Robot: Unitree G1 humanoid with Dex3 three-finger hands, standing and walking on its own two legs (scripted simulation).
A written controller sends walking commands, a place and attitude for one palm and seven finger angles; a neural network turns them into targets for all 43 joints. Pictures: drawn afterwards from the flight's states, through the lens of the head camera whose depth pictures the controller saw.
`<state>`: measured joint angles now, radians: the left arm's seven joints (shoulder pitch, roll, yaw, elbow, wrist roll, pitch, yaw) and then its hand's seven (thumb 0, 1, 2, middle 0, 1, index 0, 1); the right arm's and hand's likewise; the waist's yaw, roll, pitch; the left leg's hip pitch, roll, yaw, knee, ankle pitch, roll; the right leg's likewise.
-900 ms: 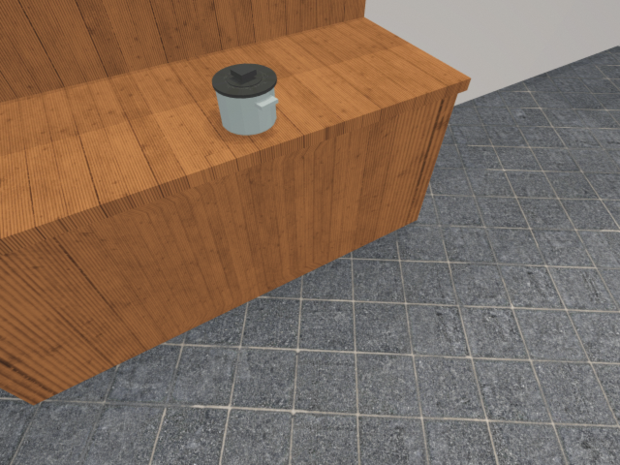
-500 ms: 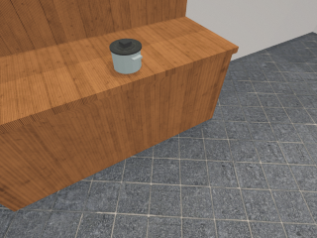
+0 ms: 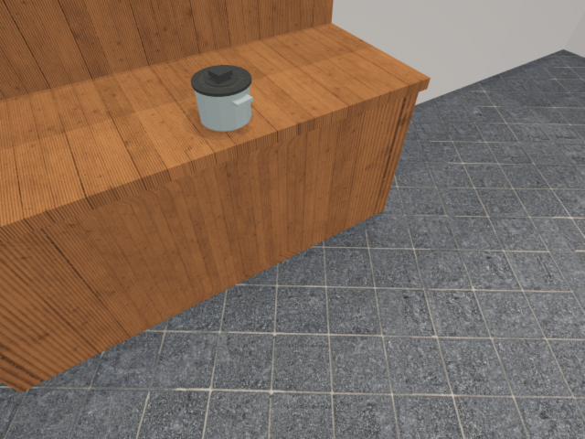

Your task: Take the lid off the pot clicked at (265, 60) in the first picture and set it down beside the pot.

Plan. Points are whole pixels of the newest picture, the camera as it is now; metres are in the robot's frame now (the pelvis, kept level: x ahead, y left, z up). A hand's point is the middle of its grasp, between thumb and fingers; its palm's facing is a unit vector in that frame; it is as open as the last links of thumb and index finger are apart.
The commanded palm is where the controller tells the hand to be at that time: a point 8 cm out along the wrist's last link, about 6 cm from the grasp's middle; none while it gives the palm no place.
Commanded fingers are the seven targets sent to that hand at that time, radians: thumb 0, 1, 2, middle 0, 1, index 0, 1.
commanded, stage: walk to a spot facing it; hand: left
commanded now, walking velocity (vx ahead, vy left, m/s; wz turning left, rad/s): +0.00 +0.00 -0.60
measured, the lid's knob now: (220, 72) +0.94 +0.26 +0.04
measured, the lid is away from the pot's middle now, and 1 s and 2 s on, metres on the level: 0.00 0.00 0.00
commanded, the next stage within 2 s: turn to face it in 1.58 s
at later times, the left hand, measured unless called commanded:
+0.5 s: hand out of the picture +0.05 +0.16 -0.15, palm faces -0.15 -0.96 -0.25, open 7.4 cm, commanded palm none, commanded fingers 0.00 0.90 0.90 -0.20 -0.30 -0.20 -0.30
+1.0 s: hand (257, 326) +0.34 +0.10 -0.16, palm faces -0.53 -0.82 -0.21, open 7.4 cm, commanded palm none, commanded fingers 0.00 0.90 0.90 -0.20 -0.30 -0.20 -0.30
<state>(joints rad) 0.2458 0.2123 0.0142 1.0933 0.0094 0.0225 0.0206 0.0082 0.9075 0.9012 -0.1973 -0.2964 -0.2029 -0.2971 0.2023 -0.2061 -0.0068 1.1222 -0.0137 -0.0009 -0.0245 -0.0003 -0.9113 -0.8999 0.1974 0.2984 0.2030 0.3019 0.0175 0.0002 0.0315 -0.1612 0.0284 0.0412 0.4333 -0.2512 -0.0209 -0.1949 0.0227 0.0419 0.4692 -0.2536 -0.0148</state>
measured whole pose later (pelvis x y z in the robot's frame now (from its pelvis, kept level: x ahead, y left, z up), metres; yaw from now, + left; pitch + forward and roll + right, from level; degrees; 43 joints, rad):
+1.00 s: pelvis +0.16 -0.04 +0.00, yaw -35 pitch +2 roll +0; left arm 0.22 0.27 0.09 0.91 0.03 0.02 -0.05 0.01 0.91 0.90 -0.19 -0.30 -0.20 -0.30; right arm 0.38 -0.17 -0.01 0.96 -0.02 -0.09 -0.02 0.00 -0.91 -0.90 0.20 0.30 0.20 0.30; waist 0.02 -0.05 0.03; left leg -0.03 0.02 0.16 0.32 -0.33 0.01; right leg -0.68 -0.05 -0.03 1.07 -0.18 -0.01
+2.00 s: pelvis +0.42 -0.30 +0.00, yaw -52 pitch +0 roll +0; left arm 0.24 0.18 0.04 0.98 0.01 0.01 0.01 0.01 0.91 0.90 -0.19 -0.30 -0.20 -0.30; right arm 0.29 -0.17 -0.02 1.02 -0.02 0.00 -0.01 0.00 -0.92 -0.90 0.20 0.30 0.20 0.30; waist -0.01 -0.01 0.03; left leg -0.24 0.00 0.01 0.51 -0.27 0.01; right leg -0.36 -0.04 -0.03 0.70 -0.34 0.04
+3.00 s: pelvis +0.43 -0.36 +0.00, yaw -16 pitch -1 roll +2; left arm 0.25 0.20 0.04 0.86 0.02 0.02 0.02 0.01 0.90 0.90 -0.20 -0.30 -0.21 -0.30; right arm 0.16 -0.25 -0.09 0.91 -0.02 0.08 0.04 0.00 -0.91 -0.90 0.20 0.30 0.20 0.30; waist 0.00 0.00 0.09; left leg -0.47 0.00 0.04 1.03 -0.44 -0.06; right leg -0.23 -0.12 -0.15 0.55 -0.29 0.01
